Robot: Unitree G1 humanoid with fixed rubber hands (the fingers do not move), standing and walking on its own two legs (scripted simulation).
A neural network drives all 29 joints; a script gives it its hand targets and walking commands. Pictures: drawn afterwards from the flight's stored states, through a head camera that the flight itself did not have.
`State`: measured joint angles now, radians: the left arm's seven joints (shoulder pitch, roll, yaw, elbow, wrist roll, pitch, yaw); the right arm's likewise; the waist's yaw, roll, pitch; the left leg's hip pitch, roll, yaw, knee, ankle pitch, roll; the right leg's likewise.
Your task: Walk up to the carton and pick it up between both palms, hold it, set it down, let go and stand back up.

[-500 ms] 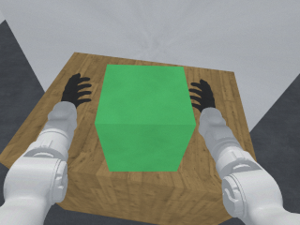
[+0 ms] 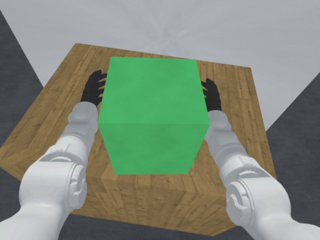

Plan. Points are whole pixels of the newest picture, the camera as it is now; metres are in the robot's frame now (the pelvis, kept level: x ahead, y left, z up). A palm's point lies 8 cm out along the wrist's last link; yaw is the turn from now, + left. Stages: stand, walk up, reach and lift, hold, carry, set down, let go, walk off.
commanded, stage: reach and lift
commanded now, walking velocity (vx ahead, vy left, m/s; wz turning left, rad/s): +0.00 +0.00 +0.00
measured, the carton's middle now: (152, 120) +0.43 +0.02 +0.04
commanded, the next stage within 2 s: none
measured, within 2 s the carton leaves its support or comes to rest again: leaves its support in 1.80 s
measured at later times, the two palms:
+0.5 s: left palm (89, 105) +0.44 +0.17 +0.09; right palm (212, 116) +0.41 -0.13 +0.09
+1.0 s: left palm (89, 106) +0.44 +0.17 +0.09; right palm (212, 116) +0.42 -0.13 +0.08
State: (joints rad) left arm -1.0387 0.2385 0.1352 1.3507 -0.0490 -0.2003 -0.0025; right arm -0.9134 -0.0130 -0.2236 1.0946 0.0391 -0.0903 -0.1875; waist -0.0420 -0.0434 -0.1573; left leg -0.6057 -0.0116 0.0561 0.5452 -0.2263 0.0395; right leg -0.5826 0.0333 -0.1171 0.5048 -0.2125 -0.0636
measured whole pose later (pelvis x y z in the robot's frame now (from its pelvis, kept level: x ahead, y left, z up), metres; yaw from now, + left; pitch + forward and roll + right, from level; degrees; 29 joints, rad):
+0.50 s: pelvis +0.03 +0.01 +0.02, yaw -1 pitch +4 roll -1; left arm -0.83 0.03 0.54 1.00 0.35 -0.09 -0.06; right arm -0.70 0.16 -0.57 0.85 -0.40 -0.14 -0.06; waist -0.01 -0.05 0.02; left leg -0.22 -0.03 0.07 0.37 -0.22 0.05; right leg -0.21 0.03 -0.09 0.34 -0.20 -0.04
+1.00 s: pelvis +0.02 +0.01 +0.02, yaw +0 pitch +4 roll -1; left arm -0.81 0.01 0.53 0.94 0.35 -0.06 -0.07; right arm -0.69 0.16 -0.56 0.83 -0.40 -0.16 -0.06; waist 0.00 -0.04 0.02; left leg -0.24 -0.03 0.07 0.36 -0.20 0.05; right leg -0.21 0.04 -0.10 0.31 -0.18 -0.04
